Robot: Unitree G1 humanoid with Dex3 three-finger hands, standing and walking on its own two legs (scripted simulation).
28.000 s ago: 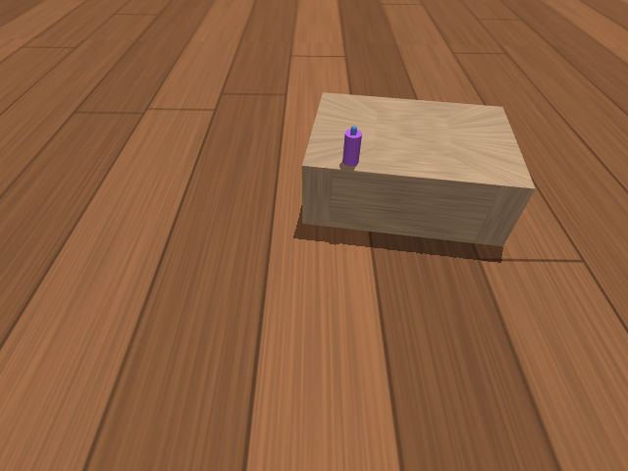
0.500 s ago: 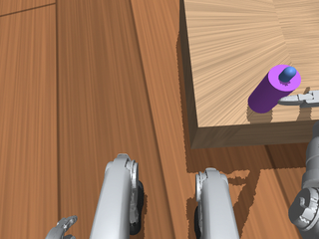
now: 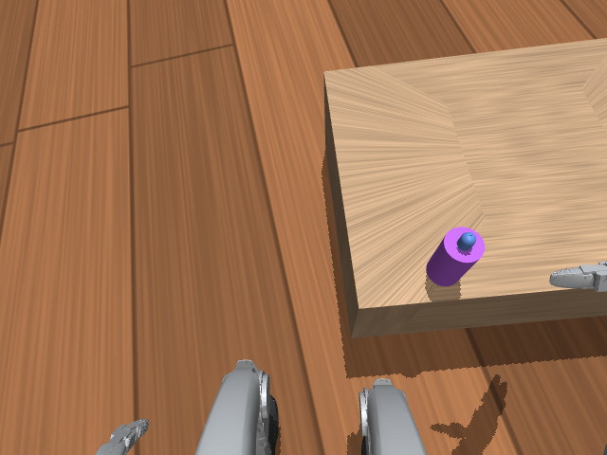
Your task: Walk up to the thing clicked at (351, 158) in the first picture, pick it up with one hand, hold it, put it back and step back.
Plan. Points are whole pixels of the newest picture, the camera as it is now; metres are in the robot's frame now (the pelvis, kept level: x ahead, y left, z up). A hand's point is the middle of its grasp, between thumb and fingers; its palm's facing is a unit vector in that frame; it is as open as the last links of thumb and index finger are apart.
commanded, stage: home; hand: right
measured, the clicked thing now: (455, 255) +0.46 -0.24 -0.20
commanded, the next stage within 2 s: none
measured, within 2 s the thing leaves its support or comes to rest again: neither
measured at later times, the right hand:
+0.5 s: hand (507, 344) +0.27 -0.19 +0.03, palm faces +0.17 +0.94 -0.30, open 17.6 cm
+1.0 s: hand (494, 392) +0.22 -0.16 +0.05, palm faces +0.13 +0.95 -0.28, open 17.5 cm
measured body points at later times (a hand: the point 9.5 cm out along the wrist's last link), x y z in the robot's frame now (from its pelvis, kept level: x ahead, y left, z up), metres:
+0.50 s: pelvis +0.05 +0.01 +0.11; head +0.09 +0.01 +0.56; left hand +0.18 +0.26 +0.01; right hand +0.26 -0.24 +0.06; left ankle +0.10 +0.15 -0.58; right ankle +0.02 -0.13 -0.58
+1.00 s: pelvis +0.05 +0.02 +0.11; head +0.08 +0.02 +0.56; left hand +0.23 +0.26 +0.04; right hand +0.21 -0.21 +0.07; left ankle +0.10 +0.15 -0.58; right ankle +0.02 -0.13 -0.58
